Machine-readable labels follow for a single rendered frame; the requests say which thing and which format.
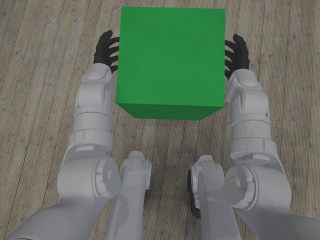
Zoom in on carton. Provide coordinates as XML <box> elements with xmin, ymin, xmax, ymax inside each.
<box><xmin>115</xmin><ymin>6</ymin><xmax>225</xmax><ymax>121</ymax></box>

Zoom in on right robot upper arm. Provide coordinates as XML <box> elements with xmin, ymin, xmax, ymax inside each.
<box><xmin>222</xmin><ymin>163</ymin><xmax>320</xmax><ymax>240</ymax></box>

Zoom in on right robot hand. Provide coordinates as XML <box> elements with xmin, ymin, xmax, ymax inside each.
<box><xmin>224</xmin><ymin>34</ymin><xmax>250</xmax><ymax>80</ymax></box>

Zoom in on robot thigh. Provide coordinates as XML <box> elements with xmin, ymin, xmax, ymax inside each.
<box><xmin>103</xmin><ymin>156</ymin><xmax>152</xmax><ymax>240</ymax></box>
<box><xmin>190</xmin><ymin>160</ymin><xmax>242</xmax><ymax>240</ymax></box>

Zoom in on robot left thigh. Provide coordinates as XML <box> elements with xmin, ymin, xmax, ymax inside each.
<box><xmin>103</xmin><ymin>156</ymin><xmax>152</xmax><ymax>240</ymax></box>

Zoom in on robot right forearm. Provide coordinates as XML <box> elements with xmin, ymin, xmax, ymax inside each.
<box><xmin>224</xmin><ymin>68</ymin><xmax>287</xmax><ymax>179</ymax></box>

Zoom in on robot left forearm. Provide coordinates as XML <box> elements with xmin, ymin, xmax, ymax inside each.
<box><xmin>57</xmin><ymin>63</ymin><xmax>115</xmax><ymax>194</ymax></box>

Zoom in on left robot hand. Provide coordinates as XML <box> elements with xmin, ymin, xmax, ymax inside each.
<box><xmin>93</xmin><ymin>30</ymin><xmax>120</xmax><ymax>73</ymax></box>

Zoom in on robot right thigh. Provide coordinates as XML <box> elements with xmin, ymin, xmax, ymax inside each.
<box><xmin>190</xmin><ymin>160</ymin><xmax>242</xmax><ymax>240</ymax></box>

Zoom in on left robot upper arm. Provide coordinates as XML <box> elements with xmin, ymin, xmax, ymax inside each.
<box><xmin>5</xmin><ymin>154</ymin><xmax>121</xmax><ymax>240</ymax></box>

